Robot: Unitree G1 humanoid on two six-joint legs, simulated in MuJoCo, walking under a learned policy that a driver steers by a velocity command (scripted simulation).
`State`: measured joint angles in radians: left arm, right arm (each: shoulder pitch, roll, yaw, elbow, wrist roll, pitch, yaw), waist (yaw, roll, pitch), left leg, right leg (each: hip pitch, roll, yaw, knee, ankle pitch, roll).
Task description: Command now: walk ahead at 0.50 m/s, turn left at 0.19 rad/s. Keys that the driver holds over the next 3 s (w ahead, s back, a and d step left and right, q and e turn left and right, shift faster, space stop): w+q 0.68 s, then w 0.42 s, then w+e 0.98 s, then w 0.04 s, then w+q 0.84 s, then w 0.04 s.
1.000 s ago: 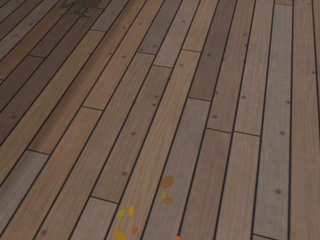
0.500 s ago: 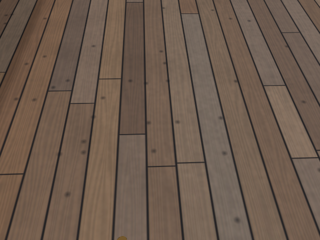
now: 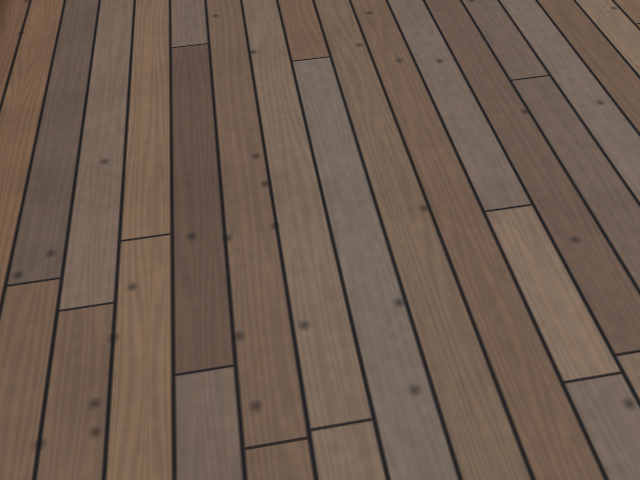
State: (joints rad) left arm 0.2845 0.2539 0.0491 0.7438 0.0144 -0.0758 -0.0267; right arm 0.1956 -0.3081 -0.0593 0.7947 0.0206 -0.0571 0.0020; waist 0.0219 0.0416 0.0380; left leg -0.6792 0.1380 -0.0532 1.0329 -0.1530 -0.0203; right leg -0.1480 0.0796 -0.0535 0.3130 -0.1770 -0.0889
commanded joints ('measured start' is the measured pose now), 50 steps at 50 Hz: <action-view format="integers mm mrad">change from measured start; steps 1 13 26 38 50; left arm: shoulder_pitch -37 7 -117 -105 6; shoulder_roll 144 221 117 186 160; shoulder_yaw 38 63 18 51 35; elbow -43 36 -86 -87 6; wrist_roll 5 -23 4 -5 -22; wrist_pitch -28 35 -21 -65 -36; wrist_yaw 16 56 33 9 13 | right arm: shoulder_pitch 1 -97 56 150 -2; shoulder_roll -57 -66 -139 -81 -20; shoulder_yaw -16 -17 -47 -32 3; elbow -39 -144 -152 -110 -180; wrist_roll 1 -4 -10 -9 -18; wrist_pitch -4 -8 -10 20 -8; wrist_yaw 2 67 -2 -19 1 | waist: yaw -7 -10 -13 18 6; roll -86 -134 1 70 -127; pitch -12 -35 -45 -139 -28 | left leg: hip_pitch -10 100 419 528 0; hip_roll -4 -156 -19 -57 -40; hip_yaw -43 149 -216 -292 -10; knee -134 -429 -818 -457 -113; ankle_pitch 189 10 280 193 -85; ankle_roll -6 118 314 161 19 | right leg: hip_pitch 7 318 -449 -44 35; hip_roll -262 -342 -165 -119 -299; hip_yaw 84 -89 99 126 303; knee -182 90 611 136 -151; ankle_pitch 257 938 -22 146 167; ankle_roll -115 -33 164 47 -146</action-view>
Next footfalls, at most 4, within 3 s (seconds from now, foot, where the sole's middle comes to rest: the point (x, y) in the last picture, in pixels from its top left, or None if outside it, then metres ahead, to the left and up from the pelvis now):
0.30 left None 0.34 0.16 -0.78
0.76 right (331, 397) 0.66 0.05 -0.78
1.26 left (183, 349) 0.78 0.40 -0.78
1.78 right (261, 236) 1.13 0.24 -0.78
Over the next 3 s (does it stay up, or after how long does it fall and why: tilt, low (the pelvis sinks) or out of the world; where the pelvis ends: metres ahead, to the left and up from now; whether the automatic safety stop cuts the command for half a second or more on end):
stays up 1.62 0.36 0.00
